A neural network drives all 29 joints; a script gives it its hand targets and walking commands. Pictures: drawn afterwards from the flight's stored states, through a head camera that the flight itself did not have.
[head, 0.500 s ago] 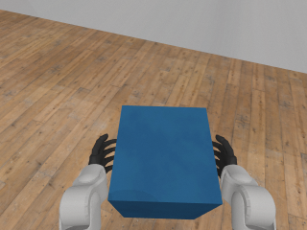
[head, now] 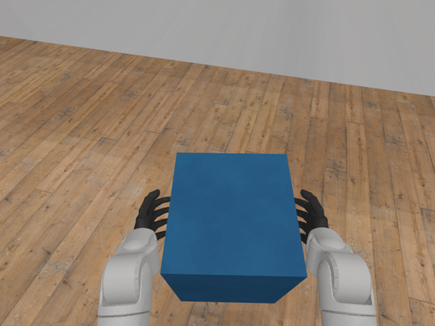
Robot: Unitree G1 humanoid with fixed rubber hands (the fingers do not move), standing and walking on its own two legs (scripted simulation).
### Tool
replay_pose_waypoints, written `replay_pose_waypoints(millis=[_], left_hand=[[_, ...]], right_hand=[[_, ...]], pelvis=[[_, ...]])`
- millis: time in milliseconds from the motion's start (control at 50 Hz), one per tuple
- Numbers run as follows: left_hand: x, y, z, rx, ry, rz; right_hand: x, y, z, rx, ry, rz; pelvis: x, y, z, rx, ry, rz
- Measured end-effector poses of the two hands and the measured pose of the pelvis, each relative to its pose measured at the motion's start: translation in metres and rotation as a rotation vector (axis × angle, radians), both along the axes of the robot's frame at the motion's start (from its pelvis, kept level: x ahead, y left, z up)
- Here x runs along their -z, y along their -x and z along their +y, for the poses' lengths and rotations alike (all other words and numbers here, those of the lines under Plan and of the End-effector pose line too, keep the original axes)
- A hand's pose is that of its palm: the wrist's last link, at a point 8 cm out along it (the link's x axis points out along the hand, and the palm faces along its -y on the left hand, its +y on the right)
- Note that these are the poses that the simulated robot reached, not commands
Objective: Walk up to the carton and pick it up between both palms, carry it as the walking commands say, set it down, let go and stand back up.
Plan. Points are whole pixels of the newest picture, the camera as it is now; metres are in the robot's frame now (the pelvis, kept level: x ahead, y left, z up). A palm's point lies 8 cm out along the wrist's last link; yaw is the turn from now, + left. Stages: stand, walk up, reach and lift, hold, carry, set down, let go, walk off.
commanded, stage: carry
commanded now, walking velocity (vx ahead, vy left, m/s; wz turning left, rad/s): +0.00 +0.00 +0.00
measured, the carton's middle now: (229, 233) +0.30 +0.00 +0.00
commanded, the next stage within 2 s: none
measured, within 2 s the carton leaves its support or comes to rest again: neither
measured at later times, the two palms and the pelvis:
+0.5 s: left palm (144, 257) +0.23 +0.14 +0.04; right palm (318, 258) +0.23 -0.15 +0.04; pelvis -0.03 +0.00 -0.01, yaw +0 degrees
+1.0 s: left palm (139, 273) +0.21 +0.15 +0.03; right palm (314, 273) +0.21 -0.14 +0.03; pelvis -0.07 +0.01 +0.00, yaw +0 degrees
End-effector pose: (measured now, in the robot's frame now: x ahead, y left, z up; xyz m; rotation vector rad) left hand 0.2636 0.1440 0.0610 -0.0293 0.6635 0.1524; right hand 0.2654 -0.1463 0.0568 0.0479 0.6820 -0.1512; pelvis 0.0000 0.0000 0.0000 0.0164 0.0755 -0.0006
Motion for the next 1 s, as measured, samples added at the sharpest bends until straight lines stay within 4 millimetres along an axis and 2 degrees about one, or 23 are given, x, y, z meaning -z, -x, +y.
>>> replay_pose_waypoints(millis=[140,240,340,600,1000], left_hand=[[0.001,0.008,-0.003,0.001,-0.008,-0.030],[0.009,0.012,-0.003,0.013,-0.019,-0.007],[0.012,0.021,-0.003,0.015,-0.022,-0.023],[0.016,0.043,0.004,0.031,-0.039,-0.011],[0.028,0.058,0.008,0.047,-0.066,-0.016]], right_hand=[[0.002,0.007,-0.003,-0.002,-0.002,-0.030],[0.009,0.012,-0.003,-0.008,0.013,-0.007],[0.013,0.021,-0.004,-0.009,0.015,-0.023],[0.016,0.044,0.003,-0.017,0.032,-0.011],[0.031,0.057,0.008,-0.045,0.051,-0.017]], pelvis=[[0.005,0.005,-0.002,0.004,-0.007,-0.002],[0.005,0.010,-0.002,0.002,-0.003,-0.015],[0.010,0.019,-0.002,0.007,-0.009,-0.021],[0.005,0.043,0.005,0.007,-0.002,-0.047],[0.003,0.066,0.006,-0.004,0.003,-0.052]])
